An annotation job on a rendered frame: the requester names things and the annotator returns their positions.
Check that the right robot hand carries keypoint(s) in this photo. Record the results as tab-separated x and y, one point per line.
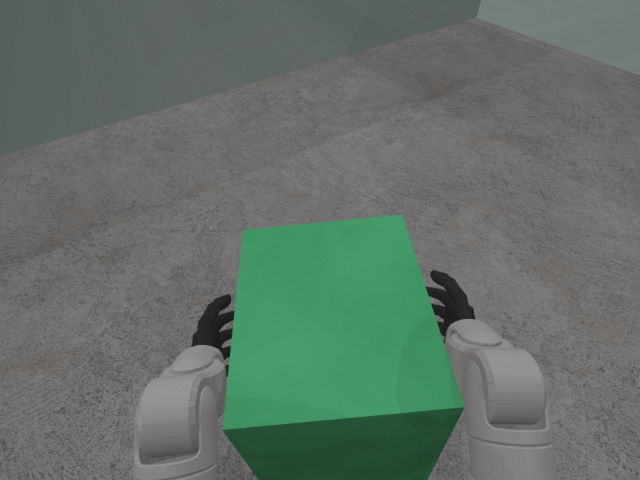
455	301

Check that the carton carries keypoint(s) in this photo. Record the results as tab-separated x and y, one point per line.
337	370

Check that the robot right forearm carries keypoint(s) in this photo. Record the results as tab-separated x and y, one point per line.
506	407

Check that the left robot hand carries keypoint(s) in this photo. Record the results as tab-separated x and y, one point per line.
210	323

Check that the robot left forearm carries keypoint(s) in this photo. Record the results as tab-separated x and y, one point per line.
175	425

